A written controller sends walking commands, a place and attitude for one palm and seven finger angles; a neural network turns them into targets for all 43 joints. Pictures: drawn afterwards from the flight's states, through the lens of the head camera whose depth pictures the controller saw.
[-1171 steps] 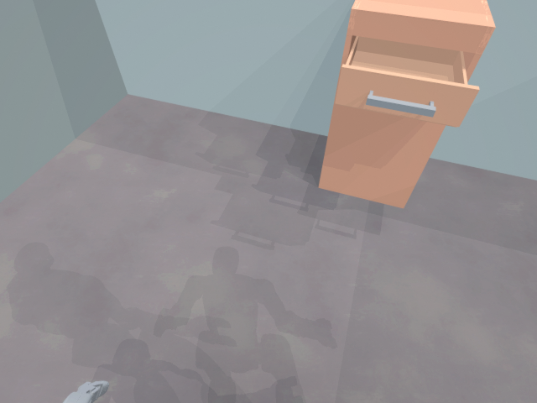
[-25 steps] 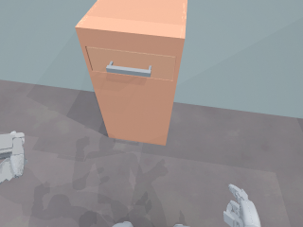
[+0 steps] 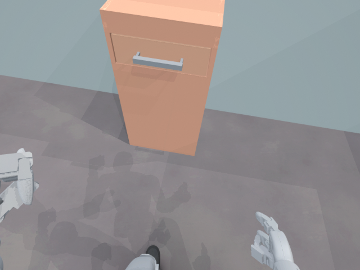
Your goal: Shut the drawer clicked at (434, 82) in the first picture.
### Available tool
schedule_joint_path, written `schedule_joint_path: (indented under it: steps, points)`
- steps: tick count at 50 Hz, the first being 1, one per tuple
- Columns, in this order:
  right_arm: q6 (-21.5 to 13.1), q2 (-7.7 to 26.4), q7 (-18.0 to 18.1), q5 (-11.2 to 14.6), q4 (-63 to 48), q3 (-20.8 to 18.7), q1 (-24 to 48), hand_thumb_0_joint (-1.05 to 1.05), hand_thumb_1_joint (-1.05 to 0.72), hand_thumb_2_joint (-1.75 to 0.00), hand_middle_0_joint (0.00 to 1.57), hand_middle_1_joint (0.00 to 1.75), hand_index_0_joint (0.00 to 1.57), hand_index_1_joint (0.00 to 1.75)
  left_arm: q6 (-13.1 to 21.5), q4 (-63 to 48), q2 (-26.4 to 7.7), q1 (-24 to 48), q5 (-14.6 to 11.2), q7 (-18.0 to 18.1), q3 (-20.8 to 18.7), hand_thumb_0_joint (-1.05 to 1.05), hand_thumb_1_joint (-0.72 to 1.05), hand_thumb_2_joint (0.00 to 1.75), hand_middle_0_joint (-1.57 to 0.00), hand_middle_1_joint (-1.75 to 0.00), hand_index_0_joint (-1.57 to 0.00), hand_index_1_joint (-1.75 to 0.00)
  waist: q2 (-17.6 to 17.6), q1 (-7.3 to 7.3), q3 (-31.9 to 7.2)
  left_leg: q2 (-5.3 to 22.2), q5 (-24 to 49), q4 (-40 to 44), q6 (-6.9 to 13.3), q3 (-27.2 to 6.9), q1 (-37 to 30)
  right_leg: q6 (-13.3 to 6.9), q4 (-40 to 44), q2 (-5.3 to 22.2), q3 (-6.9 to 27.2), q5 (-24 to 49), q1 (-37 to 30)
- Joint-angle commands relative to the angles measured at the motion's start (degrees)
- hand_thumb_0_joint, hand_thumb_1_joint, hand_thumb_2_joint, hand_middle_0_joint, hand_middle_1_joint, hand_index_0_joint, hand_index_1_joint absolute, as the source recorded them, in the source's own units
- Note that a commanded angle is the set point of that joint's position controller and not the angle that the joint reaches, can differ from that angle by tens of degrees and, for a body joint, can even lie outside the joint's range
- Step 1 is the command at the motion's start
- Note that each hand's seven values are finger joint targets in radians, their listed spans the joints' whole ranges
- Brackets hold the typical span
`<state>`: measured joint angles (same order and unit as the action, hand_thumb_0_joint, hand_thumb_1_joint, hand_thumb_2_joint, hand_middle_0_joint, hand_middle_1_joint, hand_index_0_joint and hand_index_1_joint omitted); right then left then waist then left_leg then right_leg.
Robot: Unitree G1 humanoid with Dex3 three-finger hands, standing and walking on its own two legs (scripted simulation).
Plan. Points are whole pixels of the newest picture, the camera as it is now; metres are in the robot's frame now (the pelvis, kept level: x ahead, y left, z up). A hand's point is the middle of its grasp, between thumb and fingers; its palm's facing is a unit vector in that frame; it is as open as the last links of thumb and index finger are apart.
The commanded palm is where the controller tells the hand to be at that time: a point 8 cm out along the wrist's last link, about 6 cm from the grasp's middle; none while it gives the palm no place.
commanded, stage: stop stepping back and stand still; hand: left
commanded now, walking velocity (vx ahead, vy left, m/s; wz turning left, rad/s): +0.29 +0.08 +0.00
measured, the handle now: (158, 60) +0.84 +0.17 -0.05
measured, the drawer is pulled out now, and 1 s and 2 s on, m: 0.00 0.00 0.00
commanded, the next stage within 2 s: let the arm hang, fingers relaxed in 1.18 s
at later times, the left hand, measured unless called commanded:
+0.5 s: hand out of the picture +0.14 +0.26 +0.19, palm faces +0.32 -0.83 -0.45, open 3.3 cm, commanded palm +0.09 +0.31 +0.19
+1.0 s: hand out of the picture +0.15 +0.28 +0.17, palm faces +0.38 -0.80 -0.47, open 3.2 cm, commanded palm +0.09 +0.32 +0.19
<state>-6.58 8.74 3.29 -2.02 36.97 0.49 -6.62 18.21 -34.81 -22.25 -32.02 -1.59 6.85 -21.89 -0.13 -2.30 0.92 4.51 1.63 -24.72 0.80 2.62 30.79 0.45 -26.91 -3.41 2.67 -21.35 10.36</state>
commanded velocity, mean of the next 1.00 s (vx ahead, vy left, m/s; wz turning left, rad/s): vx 0.08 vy -0.04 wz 0.00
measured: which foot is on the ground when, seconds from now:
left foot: down 0.00-0.44, up 0.46-0.58, down 0.60-1.00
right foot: down 0.00-0.62, up 0.64-0.82, down 0.84-1.00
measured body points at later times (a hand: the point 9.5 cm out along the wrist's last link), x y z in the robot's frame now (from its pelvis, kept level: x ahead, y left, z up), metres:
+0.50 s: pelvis -0.04 +0.03 +0.00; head -0.05 +0.06 +0.45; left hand +0.11 +0.31 +0.21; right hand +0.12 -0.19 -0.06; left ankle +0.08 +0.12 -0.70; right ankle -0.06 -0.06 -0.73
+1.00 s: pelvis -0.04 +0.04 +0.01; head -0.03 +0.04 +0.46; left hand +0.13 +0.32 +0.20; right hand +0.11 -0.20 -0.09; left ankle -0.01 +0.16 -0.72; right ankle -0.03 -0.05 -0.73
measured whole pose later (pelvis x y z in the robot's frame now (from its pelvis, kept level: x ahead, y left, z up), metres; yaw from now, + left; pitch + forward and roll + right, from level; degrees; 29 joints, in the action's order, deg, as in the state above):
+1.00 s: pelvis -0.04 +0.04 +0.01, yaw +0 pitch +0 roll +0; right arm -4.8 12.3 4.1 0.1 37.2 0.5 -13.7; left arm 10.7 -33.3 -22.1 -36.6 -2.1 8.6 -21.6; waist -0.4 0.6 0.4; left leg 1.6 -15.3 -34.5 0.9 1.4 18.9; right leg -3.0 -30.6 -1.5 -4.3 -16.0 14.6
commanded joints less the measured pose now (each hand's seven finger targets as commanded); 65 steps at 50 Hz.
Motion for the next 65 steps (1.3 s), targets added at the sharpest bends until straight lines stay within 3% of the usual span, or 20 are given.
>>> schedule_joint_path:
  steps: [1,4,9,13,16,19,21,22,23,28,30,33,36,40,43,44,50,63,64,65]
  points:
    - [-2.8,8.7,1.5,1.9,-10.2,-4.1,1.3,0.0,-0.9,-0.9,0.2,0.3,0.2,0.3,2.5,-11.1,-12.2,-3.1,-2.1,0.5,-8.2,0.0,0.9,0.9,-1.4,-1.6,-1.4,-1.6,3.4,3.27,-15.6,-0.2,-3.1,-7.0,-0.6,-0.9,-35.1,0.1,7.1,7.8,-0.6,17.5,16.8]
    - [-1.2,8.8,1.7,1.9,-11.9,-3.5,3.0,0.0,-0.9,-0.9,0.2,0.3,0.2,0.3,0.6,-11.0,-12.8,-8.5,-3.5,0.6,-10.1,0.0,0.9,0.9,-1.4,-1.6,-1.4,-1.6,-1.2,3.3,-7.5,-2.5,-13.8,-12.1,-2.4,-1.5,-29.4,-5.1,12.1,10.5,2.0,-8.2,24.4]
    - [-1.3,9.5,3.3,1.9,-10.7,-2.9,1.5,0.0,-0.9,-0.9,0.2,0.3,0.2,0.3,-1.6,-7.6,-11.0,-0.7,-2.7,1.7,-7.8,0.0,0.9,0.9,-1.4,-1.6,-1.4,-1.6,4.6,4.55,3.1,-2.4,-16.0,-14.0,-2.0,-4.3,-24.6,-5.5,12.5,10.0,0.6,-15.9,28.7]
    - [-3.8,10.8,4.1,1.8,-9.9,-2.8,0.4,0.0,-0.9,-0.9,0.2,0.3,0.2,0.3,-0.9,-8.0,-9.6,4.3,-1.6,1.5,-5.3,0.0,0.9,0.9,-1.4,-1.6,-1.4,-1.6,-8.5,4.51,5.5,1.9,-31.6,4.6,-1.8,-13.8,-20.5,-2.1,1.7,2.7,-4.1,-15.8,21.9]
    - [-5.5,10.7,3.1,1.0,-10.1,-2.6,0.0,0.0,-0.9,-0.9,0.2,0.3,0.2,0.3,-0.5,-13.1,-10.4,4.2,-0.5,1.9,-6.5,0.0,0.9,0.9,-1.4,-1.6,-1.4,-1.6,-19.7,2.22,-2.1,7.4,-50.6,27.1,-5.5,-24.1,-10.5,-1.4,-17.8,-4.7,-5.7,-12.2,3.2]
    - [-5.4,9.6,1.2,0.7,-11.4,-2.9,-0.7,0.0,-0.9,-0.9,0.2,0.3,0.2,0.3,-1.5,-14.3,-11.2,-6.0,-1.1,1.5,-7.6,0.0,0.9,0.9,-1.4,-1.6,-1.4,-1.6,-12.0,0.93,-10.5,3.4,-34.4,17.3,-4.0,-10.4,-11.8,-3.1,-3.6,-3.1,-7.2,-10.5,-6.5]
    - [-3.2,9.1,0.8,1.1,-11.4,-3.4,-0.6,0.0,-0.9,-0.9,0.2,0.3,0.2,0.3,-2.6,-15.9,-11.7,-8.3,-0.9,1.0,-7.7,0.0,0.9,0.9,-1.4,-1.6,-1.4,-1.6,3.4,1.87,-8.7,-5.8,-21.8,-14.2,-3.6,1.2,-18.7,-6.7,14.9,10.4,7.8,-15.8,10.8]
    - [-1.8,9.2,0.7,0.3,-10.2,-3.8,-0.5,0.0,-0.9,-0.9,0.2,0.3,0.2,0.3,-3.3,-18.5,-12.3,-4.9,-1.5,1.2,-8.9,0.0,0.9,0.9,-1.4,-1.6,-1.4,-1.6,9.0,1.73,-6.5,-6.9,-18.7,-29.9,-3.4,-0.2,-15.8,-11.2,19.7,19.7,16.3,-20.1,20.7]
    - [-1.2,8.5,0.7,0.8,-9.3,-3.3,-1.0,0.0,-0.9,-0.9,0.2,0.3,0.2,0.3,-4.2,-15.4,-11.1,-3.3,-1.7,1.2,-8.1,0.0,0.9,0.9,-1.4,-1.6,-1.4,-1.6,10.2,2.76,-3.3,-5.2,-16.7,-36.8,-2.9,-4.1,-8.6,-13.5,18.7,20.7,17.0,-22.6,21.4]
    - [-3.0,9.1,2.6,1.7,-7.5,-1.8,-1.3,0.0,-0.9,-0.9,0.2,0.3,0.2,0.3,-4.6,-4.0,-6.6,5.1,-0.5,2.9,-3.6,0.0,0.9,0.9,-1.4,-1.6,-1.4,-1.6,-1.9,4.22,2.1,-0.8,-19.2,-2.9,0.4,-2.9,-17.6,-5.6,4.5,11.8,0.9,-7.3,15.2]
    - [-4.5,10.8,3.1,2.2,-9.7,-1.8,-1.2,0.0,-0.9,-0.9,0.2,0.3,0.2,0.3,-3.8,-8.2,-7.5,6.9,0.0,2.8,-3.0,0.0,0.9,0.9,-1.4,-1.6,-1.4,-1.6,-13.4,3.19,-0.5,8.8,-18.1,7.4,3.8,-18.2,-21.7,-0.9,-8.8,4.6,-4.1,-0.9,15.3]
    - [-5.9,8.1,2.0,0.7,-9.1,-1.6,-1.5,0.0,-0.9,-0.9,0.2,0.3,0.2,0.3,-2.9,-14.6,-10.3,6.3,-0.3,1.7,-5.1,0.0,0.9,0.9,-1.4,-1.6,-1.4,-1.6,-13.6,3.83,-4.7,12.7,-18.7,15.3,4.3,-27.9,-22.6,-0.2,-22.2,3.4,-1.6,-7.5,16.0]
    - [-6.2,8.4,0.1,1.0,-10.3,-1.8,-1.2,0.0,-0.9,-0.9,0.2,0.3,0.2,0.3,-3.5,-16.3,-8.8,-4.7,-0.3,1.8,-4.9,0.0,0.9,0.9,-1.4,-1.6,-1.4,-1.6,-7.5,2.33,-7.7,11.5,-16.5,12.6,5.7,-19.5,-22.4,-0.4,-16.4,4.2,-2.0,-4.2,11.3]
    - [-3.0,9.1,0.3,0.9,-11.7,-1.7,0.1,0.0,-0.9,-0.9,0.2,0.3,0.2,0.3,-4.9,-12.0,-9.1,-8.6,-0.4,2.4,-6.5,0.0,0.9,0.9,-1.4,-1.6,-1.4,-1.6,-10.0,2.64,-3.5,5.2,-32.4,9.8,1.6,-7.4,-5.6,-2.0,0.4,2.7,-6.5,-2.1,-5.2]
    - [-0.5,8.2,1.1,1.0,-11.1,-2.3,-0.6,0.0,-0.9,-0.9,0.2,0.3,0.2,0.3,-5.4,-9.4,-11.8,-3.6,-1.4,2.9,-9.2,0.0,0.9,0.9,-1.4,-1.6,-1.4,-1.6,8.6,3.05,-2.5,-3.2,-23.4,-17.6,-0.9,-1.2,-3.8,-9.7,17.3,18.8,17.4,-13.5,4.0]
    - [-1.0,8.0,0.8,1.5,-10.5,-2.3,-0.4,0.0,-0.9,-0.9,0.2,0.3,0.2,0.3,-5.4,-10.4,-11.1,-1.1,-1.3,3.3,-8.5,0.0,0.9,0.9,-1.4,-1.6,-1.4,-1.6,9.2,2.93,-3.3,-3.2,-22.1,-22.8,-1.0,-1.8,-3.4,-11.1,16.3,20.8,19.3,-6.8,3.1]
    - [-2.9,9.5,2.0,2.3,-9.3,-2.4,0.5,0.0,-0.9,-0.9,0.2,0.3,0.2,0.3,-3.5,-8.6,-7.7,-3.8,-0.7,2.7,-4.9,0.0,0.9,0.9,-1.4,-1.6,-1.4,-1.6,-1.0,2.63,-3.4,0.2,-7.7,-0.3,1.1,-4.1,-19.2,-2.5,4.0,11.2,1.9,11.8,4.9]
    - [-2.5,9.7,1.7,2.4,-10.6,-2.9,-0.1,0.0,-0.9,-0.9,0.2,0.3,0.2,0.3,-2.4,-7.1,-8.2,-6.4,-1.1,2.3,-6.0,0.0,0.9,0.9,-1.4,-1.6,-1.4,-1.6,-0.8,2.65,-5.9,-0.2,-5.1,-0.6,0.6,-4.7,-18.8,-1.4,6.0,8.8,1.3,16.4,1.2]
    - [-6.1,17.9,-3.5,2.5,3.7,-5.6,2.5,0.0,-0.9,-0.9,0.2,0.3,0.2,0.3,-8.9,40.2,-2.1,4.2,3.9,-5.7,17.9,0.0,0.9,0.9,-1.4,-1.6,-1.4,-1.6,-2.6,5.62,-4.7,2.4,6.6,-9.1,0.6,-5.4,-18.1,-2.3,-3.2,11.5,-3.1,25.6,8.3]
    - [-1.1,19.1,-4.0,2.9,3.0,-6.3,-1.4,0.0,-0.9,-0.9,0.2,0.3,0.2,0.3,-14.7,40.2,-2.3,6.2,3.6,-7.1,14.8,0.0,0.9,0.9,-1.36,-1.56,-1.36,-1.56,-1.2,3.97,-7.2,2.4,7.1,-7.2,0.7,-6.1,-17.5,-2.4,-2.3,11.7,-0.6,24.9,6.6]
